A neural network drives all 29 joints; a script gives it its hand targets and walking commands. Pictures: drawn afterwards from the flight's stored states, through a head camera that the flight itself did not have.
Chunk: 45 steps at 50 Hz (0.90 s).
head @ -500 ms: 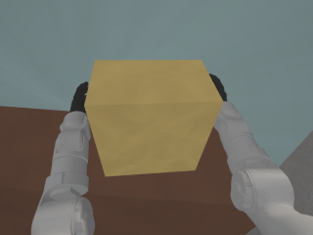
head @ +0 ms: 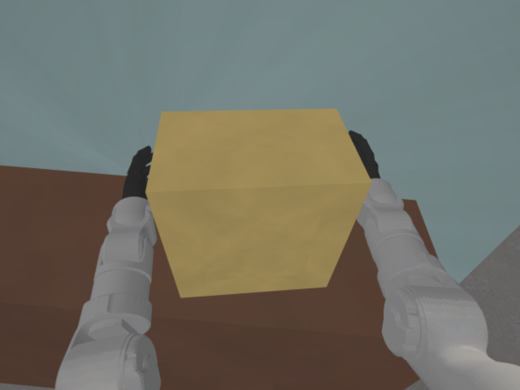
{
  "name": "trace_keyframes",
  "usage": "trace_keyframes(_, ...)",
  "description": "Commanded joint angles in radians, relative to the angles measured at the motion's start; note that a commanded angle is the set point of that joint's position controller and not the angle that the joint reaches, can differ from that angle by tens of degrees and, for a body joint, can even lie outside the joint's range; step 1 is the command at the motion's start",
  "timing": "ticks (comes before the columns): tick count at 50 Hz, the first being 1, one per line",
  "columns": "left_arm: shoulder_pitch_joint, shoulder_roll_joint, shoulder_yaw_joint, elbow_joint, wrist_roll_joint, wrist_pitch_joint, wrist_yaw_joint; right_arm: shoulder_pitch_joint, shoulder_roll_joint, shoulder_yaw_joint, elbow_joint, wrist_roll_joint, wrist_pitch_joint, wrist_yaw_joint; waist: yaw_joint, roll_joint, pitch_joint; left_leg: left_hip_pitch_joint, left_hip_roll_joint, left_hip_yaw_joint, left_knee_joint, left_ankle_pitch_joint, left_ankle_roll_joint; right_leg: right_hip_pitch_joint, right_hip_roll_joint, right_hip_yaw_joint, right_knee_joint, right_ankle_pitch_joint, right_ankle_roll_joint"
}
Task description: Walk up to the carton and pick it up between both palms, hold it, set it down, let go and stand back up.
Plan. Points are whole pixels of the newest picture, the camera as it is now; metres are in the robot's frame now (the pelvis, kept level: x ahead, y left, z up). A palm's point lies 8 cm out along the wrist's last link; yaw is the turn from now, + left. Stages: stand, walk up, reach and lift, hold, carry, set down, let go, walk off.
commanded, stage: set down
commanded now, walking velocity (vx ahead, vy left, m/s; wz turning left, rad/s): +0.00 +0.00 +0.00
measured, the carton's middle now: (253, 209) +0.40 +0.05 +0.08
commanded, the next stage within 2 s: none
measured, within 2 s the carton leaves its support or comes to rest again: rests again in 0.36 s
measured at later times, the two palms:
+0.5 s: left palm (141, 212) +0.37 +0.23 +0.09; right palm (359, 190) +0.44 -0.12 +0.11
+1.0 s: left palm (144, 211) +0.38 +0.23 +0.09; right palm (362, 194) +0.44 -0.13 +0.11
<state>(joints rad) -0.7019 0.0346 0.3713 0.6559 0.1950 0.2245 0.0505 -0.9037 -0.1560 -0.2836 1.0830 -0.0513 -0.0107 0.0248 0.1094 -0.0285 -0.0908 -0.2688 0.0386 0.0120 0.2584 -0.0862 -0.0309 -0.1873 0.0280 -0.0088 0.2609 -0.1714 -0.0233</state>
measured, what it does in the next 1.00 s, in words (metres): stands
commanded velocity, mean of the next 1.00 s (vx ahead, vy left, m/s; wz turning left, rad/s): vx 0.00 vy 0.00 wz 0.00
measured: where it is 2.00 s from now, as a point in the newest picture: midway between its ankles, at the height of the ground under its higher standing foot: outside the picture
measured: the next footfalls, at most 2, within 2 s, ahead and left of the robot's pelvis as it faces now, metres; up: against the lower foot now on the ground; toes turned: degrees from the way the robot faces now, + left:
none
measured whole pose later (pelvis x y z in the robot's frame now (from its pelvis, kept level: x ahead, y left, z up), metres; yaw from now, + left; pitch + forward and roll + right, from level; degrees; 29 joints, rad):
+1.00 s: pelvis +0.00 +0.01 +0.00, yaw -2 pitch +7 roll +0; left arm -0.69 -0.03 0.47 0.73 0.27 0.08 0.02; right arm -0.85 -0.13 -0.41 1.08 -0.20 -0.10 0.07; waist 0.14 -0.04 -0.07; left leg -0.28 0.04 0.08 0.24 -0.08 -0.02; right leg -0.21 0.02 0.00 0.26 -0.16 -0.01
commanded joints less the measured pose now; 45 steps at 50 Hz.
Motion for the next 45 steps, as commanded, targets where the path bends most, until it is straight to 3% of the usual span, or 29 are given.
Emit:
trace_keyframes(1, -0.674, -0.467, -0.321, -0.138, -0.050, -0.070, -0.110, -0.623, 0.488, 0.202, -0.194, -0.005, -0.091, 0.129, 0.004, 0.017, -0.549, 0.316, -0.039, 0.096, 0.079, 0.407, -0.013, 0.118, 0.007, -0.071, 0.016, 0.345, 0.063)
trace_keyframes(26, -0.623, -0.473, -0.305, -0.059, -0.033, -0.181, -0.092, -0.563, 0.489, 0.170, -0.144, -0.064, -0.167, 0.141, 0.018, 0.006, -0.571, 0.277, -0.030, 0.109, 0.084, 0.395, -0.007, 0.087, 0.003, -0.070, 0.013, 0.323, 0.051)
trace_keyframes(39, -0.567, -0.458, -0.236, 0.006, 0.008, -0.197, -0.108, -0.513, 0.495, 0.137, -0.114, -0.107, -0.171, 0.144, 0.028, -0.023, -0.473, 0.228, -0.031, 0.124, 0.056, 0.324, 0.013, 0.103, -0.005, -0.063, 0.007, 0.278, 0.058)
trace_keyframes(40, -0.589, -0.436, -0.177, 0.028, 0.040, -0.197, -0.110, -0.496, 0.542, 0.149, -0.100, -0.134, -0.156, 0.141, 0.058, -0.062, -0.443, 0.193, -0.032, 0.134, 0.041, 0.286, 0.032, 0.130, -0.028, -0.040, 0.009, 0.307, 0.078)
trace_keyframes(45, -0.546, -0.448, -0.161, 0.011, 0.064, -0.192, -0.113, -0.470, 0.542, 0.112, -0.104, -0.160, -0.158, 0.146, 0.052, -0.041, -0.430, 0.191, -0.030, 0.142, 0.032, 0.291, 0.029, 0.147, -0.022, -0.045, 0.016, 0.305, 0.073)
